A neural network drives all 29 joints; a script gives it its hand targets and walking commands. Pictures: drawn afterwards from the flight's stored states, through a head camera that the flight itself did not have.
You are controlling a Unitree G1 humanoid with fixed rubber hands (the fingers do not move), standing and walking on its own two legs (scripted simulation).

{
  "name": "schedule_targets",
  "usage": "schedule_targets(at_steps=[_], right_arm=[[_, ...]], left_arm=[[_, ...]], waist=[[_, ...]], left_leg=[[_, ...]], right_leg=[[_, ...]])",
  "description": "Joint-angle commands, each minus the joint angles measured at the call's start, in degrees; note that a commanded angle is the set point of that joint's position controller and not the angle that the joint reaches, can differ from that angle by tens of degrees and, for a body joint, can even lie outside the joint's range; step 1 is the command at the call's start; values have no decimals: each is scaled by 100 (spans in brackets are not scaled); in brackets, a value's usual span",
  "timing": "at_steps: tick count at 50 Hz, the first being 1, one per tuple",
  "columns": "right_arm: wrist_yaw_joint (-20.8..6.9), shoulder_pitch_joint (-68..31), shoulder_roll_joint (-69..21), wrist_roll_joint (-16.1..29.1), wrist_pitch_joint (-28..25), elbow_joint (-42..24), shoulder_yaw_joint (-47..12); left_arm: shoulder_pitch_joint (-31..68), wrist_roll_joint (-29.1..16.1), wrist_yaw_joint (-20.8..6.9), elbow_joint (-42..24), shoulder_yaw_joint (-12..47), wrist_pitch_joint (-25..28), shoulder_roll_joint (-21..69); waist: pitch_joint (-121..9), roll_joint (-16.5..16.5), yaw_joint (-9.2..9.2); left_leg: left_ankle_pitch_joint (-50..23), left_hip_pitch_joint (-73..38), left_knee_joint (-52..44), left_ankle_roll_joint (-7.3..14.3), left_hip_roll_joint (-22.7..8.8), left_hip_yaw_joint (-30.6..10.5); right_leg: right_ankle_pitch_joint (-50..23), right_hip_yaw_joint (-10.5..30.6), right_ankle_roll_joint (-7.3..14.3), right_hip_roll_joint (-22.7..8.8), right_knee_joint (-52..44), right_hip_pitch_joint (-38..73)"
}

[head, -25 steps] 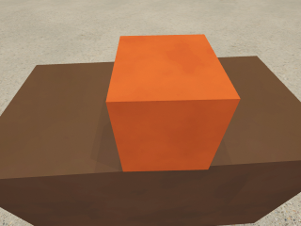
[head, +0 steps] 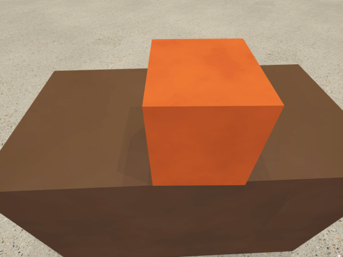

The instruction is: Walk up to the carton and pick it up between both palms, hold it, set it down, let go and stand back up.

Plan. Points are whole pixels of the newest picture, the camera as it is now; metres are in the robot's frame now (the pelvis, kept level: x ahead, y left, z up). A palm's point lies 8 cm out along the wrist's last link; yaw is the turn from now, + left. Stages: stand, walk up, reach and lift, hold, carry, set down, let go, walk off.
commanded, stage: stand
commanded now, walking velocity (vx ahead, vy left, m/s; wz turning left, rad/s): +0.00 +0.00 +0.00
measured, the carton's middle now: (198, 111) +0.47 -0.04 +0.11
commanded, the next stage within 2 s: none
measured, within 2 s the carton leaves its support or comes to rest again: neither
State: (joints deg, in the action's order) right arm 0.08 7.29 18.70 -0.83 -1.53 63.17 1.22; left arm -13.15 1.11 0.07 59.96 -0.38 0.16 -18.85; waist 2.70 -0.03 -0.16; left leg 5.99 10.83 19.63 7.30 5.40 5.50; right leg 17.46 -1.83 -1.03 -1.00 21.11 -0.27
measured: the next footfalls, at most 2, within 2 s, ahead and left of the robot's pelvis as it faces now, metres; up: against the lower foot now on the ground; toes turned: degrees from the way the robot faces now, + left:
none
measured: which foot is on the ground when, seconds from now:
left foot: down 0.00-1.00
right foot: down 0.00-1.00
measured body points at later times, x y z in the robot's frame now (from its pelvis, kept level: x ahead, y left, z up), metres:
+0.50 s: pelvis +0.00 -0.01 +0.00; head +0.00 +0.00 +0.45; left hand +0.02 +0.29 -0.14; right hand +0.07 -0.30 -0.13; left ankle +0.06 +0.04 -0.74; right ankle -0.06 -0.13 -0.74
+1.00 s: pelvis +0.02 -0.03 +0.00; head +0.03 -0.02 +0.45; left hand +0.07 +0.27 -0.14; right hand +0.11 -0.32 -0.13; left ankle +0.06 +0.04 -0.74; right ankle -0.06 -0.13 -0.74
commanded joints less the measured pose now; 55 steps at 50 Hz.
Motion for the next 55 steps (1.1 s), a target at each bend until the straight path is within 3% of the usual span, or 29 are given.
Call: schedule_targets(at_steps=[1, 6, 7, 8, 14, 16, 18, 21, 29, 37, 40, 43, 55], right_arm=[[71, -373, 1405, 27, -125, -343, 268], [52, -358, 1414, 35, -107, -278, 257], [47, -352, 1429, 36, -103, -264, 264], [48, -323, 1433, 39, -98, -266, 267], [53, -327, 1431, 47, -101, -219, 244], [68, -269, 1410, 55, -117, -218, 230], [67, -315, 1475, 60, -105, -216, 224], [77, -256, 1423, 64, -96, -190, 213], [74, -290, 1383, 72, -98, -198, 182], [97, -294, 1374, 68, -111, -147, 159], [98, -383, 1400, 67, -95, -179, 163], [111, -275, 1344, 73, -100, -144, 131], [149, -419, 1344, 59, -93, -156, 126]], left_arm=[[27, 16, 64, -269, -210, 138, -1218], [-18, 19, 80, -154, -194, 126, -1231], [-25, 20, 80, -140, -193, 125, -1291], [-31, 16, 79, -134, -193, 112, -1277], [-32, 11, 98, -70, -179, 143, -1317], [-36, 11, 85, -37, -183, 130, -1269], [-37, -14, 82, -19, -175, 136, -1275], [-6, -2, 96, 3, -167, 146, -1303], [95, -13, 111, 55, -143, 143, -1261], [236, -51, 121, 58, -162, 169, -1292], [272, -74, 138, 94, -160, 160, -1284], [315, -67, 142, 95, -171, 159, -1285], [436, -73, 155, 64, -192, 122, -1318]], waist=[[-37, 21, 9], [65, -121, 36], [58, -19, 27], [-60, -132, 55], [-89, -13, 21], [-91, -128, 54], [-103, -171, 31], [-147, 16, 14], [-152, -68, 29], [-303, 113, 27], [-237, -33, 5], [-338, 39, 56], [-266, 65, -9]], left_leg=[[1106, -446, -875, -631, -1447, -1665], [1576, -259, -957, -629, -1450, -1794], [1521, -303, -969, -676, -1435, -1801], [1517, -337, -936, -703, -1429, -1767], [1127, -367, -811, -660, -1362, -1773], [1185, -392, -827, -728, -1379, -1814], [1132, -365, -838, -703, -1364, -1800], [770, -435, -705, -645, -1342, -1762], [719, -381, -605, -570, -1300, -1772], [-505, -688, -233, -469, -1256, -1600], [-843, -671, -134, -487, -1260, -1551], [-1259, -723, -77, -472, -1259, -1526], [-1559, -730, -20, -417, -1263, -1434]], right_leg=[[222, 518, 289, -507, -501, -896], [398, 516, 327, -483, -504, -949], [392, 502, 331, -490, -485, -992], [412, 505, 330, -489, -504, -934], [237, 560, 323, -519, -553, -898], [310, 547, 332, -504, -537, -942], [156, 547, 301, -508, -534, -888], [65, 575, 304, -561, -580, -826], [55, 570, 318, -580, -613, -767], [-507, 575, 245, -670, -697, -696], [-823, 584, 243, -687, -701, -626], [-1132, 572, 208, -689, -615, -472], [-1455, 549, 182, -715, -650, -342]])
